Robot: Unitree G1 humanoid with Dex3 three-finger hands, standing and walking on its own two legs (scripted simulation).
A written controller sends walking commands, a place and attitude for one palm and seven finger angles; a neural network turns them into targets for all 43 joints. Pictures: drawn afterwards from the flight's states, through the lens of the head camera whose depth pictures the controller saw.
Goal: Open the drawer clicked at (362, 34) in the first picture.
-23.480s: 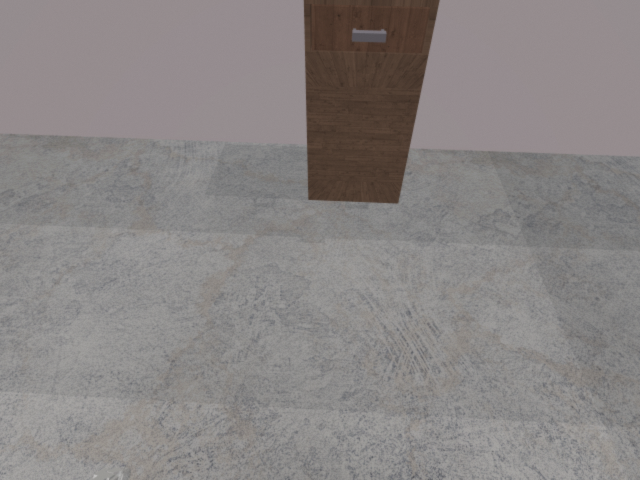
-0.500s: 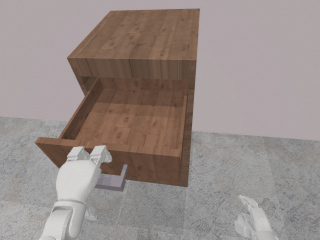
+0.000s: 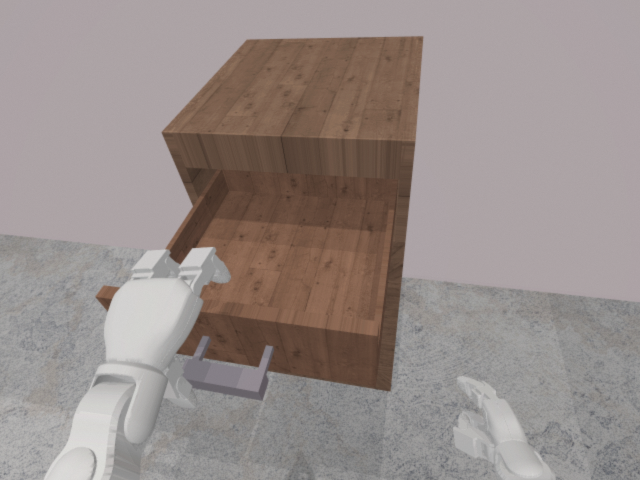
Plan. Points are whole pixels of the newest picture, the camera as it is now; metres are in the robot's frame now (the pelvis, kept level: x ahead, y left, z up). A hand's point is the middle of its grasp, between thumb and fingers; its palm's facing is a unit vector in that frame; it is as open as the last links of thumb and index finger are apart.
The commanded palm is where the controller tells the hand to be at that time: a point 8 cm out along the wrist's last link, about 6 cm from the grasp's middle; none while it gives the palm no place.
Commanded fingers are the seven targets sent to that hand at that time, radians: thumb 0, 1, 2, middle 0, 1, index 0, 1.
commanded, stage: lift the hand off the handle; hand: left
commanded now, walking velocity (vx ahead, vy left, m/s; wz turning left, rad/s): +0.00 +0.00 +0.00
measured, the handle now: (229, 363) +0.25 +0.18 +0.00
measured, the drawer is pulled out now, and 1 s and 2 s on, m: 0.30 0.30 0.30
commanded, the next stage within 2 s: draw the hand back to the body in 0.36 s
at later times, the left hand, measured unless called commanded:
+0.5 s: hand (169, 321) +0.22 +0.20 +0.14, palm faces +0.13 -0.12 -0.98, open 13.8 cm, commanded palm +0.18 +0.20 +0.20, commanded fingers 0.00 -0.50 0.30 -0.30 -1.20 -0.30 -1.20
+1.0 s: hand (139, 342) +0.20 +0.22 +0.14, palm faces +0.11 -0.08 -0.99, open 13.8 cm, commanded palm +0.16 +0.23 +0.20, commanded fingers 0.00 -0.50 0.30 -0.30 -1.20 -0.30 -1.20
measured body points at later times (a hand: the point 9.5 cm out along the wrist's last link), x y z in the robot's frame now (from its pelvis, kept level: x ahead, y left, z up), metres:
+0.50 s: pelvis +0.00 -0.01 +0.00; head -0.01 -0.06 +0.45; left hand +0.21 +0.21 +0.20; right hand +0.24 -0.20 -0.09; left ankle -0.04 +0.13 -0.74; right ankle +0.03 -0.12 -0.74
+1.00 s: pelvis -0.01 -0.01 +0.00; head -0.01 -0.06 +0.45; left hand +0.19 +0.23 +0.19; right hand +0.22 -0.21 -0.10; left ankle -0.04 +0.13 -0.74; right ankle +0.03 -0.12 -0.74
